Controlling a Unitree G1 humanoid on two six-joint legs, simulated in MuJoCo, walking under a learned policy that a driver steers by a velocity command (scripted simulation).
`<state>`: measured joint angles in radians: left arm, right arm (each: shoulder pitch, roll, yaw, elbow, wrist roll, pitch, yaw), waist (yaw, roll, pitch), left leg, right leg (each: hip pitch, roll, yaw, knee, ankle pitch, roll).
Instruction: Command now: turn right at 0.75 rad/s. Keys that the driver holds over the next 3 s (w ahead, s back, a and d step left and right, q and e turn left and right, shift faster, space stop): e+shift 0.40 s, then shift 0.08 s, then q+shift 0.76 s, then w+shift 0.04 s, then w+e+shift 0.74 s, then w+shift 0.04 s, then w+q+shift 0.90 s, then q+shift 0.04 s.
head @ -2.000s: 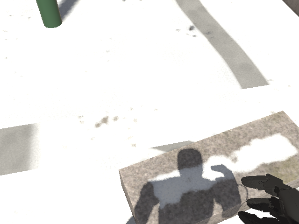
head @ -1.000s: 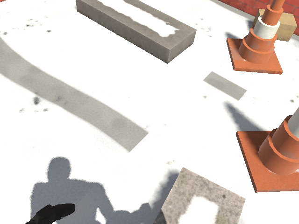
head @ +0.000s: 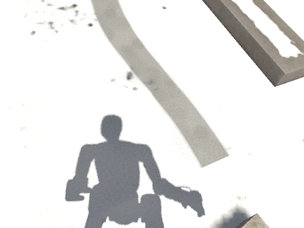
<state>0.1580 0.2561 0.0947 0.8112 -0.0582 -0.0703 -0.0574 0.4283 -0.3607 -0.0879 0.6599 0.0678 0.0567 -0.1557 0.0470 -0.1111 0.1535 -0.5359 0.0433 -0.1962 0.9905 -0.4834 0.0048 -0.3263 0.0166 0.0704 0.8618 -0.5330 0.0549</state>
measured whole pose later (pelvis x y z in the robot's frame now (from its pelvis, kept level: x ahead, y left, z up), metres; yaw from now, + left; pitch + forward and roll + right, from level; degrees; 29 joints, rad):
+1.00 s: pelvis +0.01 +0.06 +0.01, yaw -11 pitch +4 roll -1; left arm 0.24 0.28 0.04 0.59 0.00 -0.01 0.09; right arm -0.01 -0.34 -0.06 0.55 0.03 0.05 0.05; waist 0.06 0.01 0.01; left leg -0.68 0.08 0.04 0.87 0.09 -0.04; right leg -0.27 -0.15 -0.28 0.78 -0.54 0.04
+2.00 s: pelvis +0.48 -0.04 -0.10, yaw -17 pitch +3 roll +3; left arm 0.56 0.23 0.05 0.83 -0.01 -0.04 -0.01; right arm 0.07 -0.24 0.01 0.67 -0.07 -0.04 0.05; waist 0.09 0.03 0.01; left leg -0.69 0.09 -0.02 1.05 -0.21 -0.03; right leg -0.07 0.14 0.14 0.37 -0.33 -0.16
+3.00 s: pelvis +1.42 -0.31 -0.13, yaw +13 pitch +2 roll -2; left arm 0.53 0.30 0.05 0.94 0.02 -0.10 0.02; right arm -0.08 -0.34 -0.03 0.60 -0.04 -0.02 0.10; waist 0.08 0.03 0.05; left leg -0.71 -0.01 0.16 0.74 -0.04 0.17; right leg 0.24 -0.01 -0.29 0.31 -0.46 0.06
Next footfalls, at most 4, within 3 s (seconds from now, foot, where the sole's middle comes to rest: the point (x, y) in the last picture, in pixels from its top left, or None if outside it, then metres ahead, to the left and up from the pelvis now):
0.10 left None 0.14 0.20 -0.87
0.56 right None -0.06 -0.06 -0.73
1.14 left None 0.16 0.20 -0.87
1.74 right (141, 226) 0.41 -0.05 -0.87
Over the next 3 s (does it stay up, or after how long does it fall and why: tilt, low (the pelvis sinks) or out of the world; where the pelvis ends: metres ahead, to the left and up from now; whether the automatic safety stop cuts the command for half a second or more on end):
stays up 1.42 -0.31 -0.13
